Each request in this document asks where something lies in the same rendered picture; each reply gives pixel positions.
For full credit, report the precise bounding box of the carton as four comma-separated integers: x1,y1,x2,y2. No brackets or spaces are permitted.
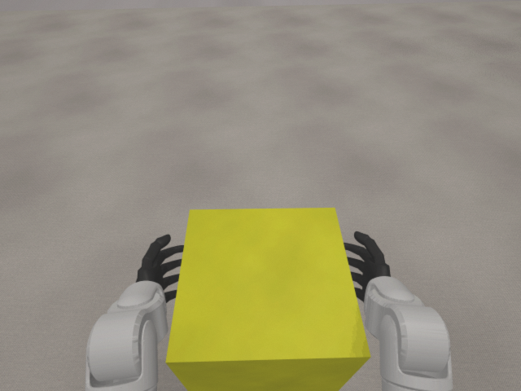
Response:
166,208,370,391

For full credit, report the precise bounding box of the robot right forearm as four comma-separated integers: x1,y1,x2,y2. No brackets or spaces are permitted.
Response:
364,276,453,391

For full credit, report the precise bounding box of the robot left forearm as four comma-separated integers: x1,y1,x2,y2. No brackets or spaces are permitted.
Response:
85,281,168,391

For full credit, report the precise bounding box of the left robot hand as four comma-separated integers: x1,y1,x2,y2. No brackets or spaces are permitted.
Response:
136,235,184,303

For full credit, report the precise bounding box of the right robot hand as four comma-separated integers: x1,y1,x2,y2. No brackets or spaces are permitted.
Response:
344,231,391,302

